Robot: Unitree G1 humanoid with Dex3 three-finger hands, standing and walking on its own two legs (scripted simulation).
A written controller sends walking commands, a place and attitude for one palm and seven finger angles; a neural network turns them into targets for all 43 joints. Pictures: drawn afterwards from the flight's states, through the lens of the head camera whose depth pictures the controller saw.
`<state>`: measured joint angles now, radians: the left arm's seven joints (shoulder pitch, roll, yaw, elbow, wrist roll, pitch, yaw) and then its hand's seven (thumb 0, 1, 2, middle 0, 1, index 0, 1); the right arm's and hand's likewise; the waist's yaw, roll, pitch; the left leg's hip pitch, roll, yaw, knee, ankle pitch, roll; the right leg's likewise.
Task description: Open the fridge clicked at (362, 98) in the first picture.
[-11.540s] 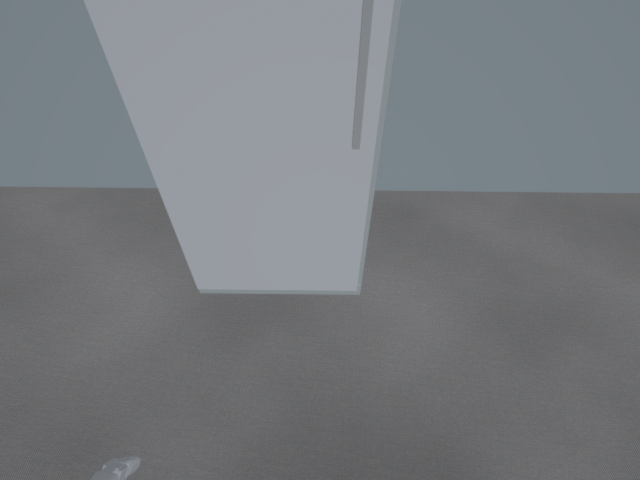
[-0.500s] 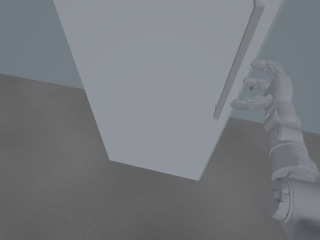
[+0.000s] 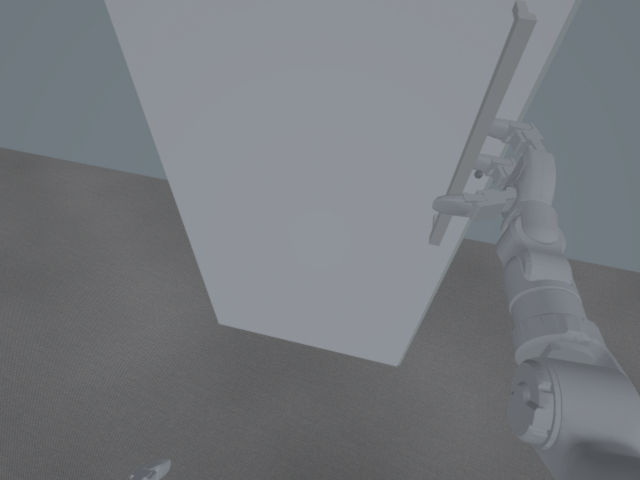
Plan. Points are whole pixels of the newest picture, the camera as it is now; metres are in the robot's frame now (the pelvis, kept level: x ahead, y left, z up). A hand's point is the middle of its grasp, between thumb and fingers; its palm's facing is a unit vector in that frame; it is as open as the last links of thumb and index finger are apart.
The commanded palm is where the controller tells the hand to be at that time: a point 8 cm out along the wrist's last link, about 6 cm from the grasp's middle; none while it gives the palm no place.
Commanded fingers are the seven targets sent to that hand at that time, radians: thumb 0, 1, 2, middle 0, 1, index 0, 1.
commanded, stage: feel for the door with the fingertips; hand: right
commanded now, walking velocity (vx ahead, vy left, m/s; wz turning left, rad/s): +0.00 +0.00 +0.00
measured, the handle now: (468, 148) +0.53 -0.13 +0.15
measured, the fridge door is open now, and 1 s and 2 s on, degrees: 0 0 0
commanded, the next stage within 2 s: slide the fingers in behind the handle in 0.44 s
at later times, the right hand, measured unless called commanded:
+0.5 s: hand (479, 169) +0.49 -0.13 +0.15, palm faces +0.11 +0.99 +0.02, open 13.8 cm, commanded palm +0.46 -0.19 +0.16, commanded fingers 0.00 0.50 -0.30 0.30 1.20 0.30 1.20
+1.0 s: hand (488, 180) +0.47 -0.14 +0.16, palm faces +0.09 +1.00 +0.03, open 14.0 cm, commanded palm +0.44 -0.19 +0.16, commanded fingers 0.00 0.50 -0.30 0.30 1.20 0.30 1.20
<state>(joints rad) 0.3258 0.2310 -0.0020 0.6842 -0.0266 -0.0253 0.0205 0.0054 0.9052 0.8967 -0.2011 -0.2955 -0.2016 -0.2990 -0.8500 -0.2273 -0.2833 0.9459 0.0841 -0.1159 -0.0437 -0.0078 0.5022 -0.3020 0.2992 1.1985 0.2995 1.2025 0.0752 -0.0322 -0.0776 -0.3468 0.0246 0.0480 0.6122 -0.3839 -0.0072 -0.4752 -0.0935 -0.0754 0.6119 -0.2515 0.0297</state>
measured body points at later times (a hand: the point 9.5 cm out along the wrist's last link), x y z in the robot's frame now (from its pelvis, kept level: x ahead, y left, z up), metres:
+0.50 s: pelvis +0.00 +0.00 +0.00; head +0.04 +0.01 +0.45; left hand +0.04 +0.27 -0.13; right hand +0.47 -0.19 +0.16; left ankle -0.05 +0.12 -0.73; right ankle +0.03 -0.14 -0.73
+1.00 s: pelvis -0.01 -0.01 +0.00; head +0.03 +0.00 +0.45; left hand +0.03 +0.26 -0.12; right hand +0.45 -0.20 +0.16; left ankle -0.05 +0.12 -0.73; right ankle +0.03 -0.14 -0.73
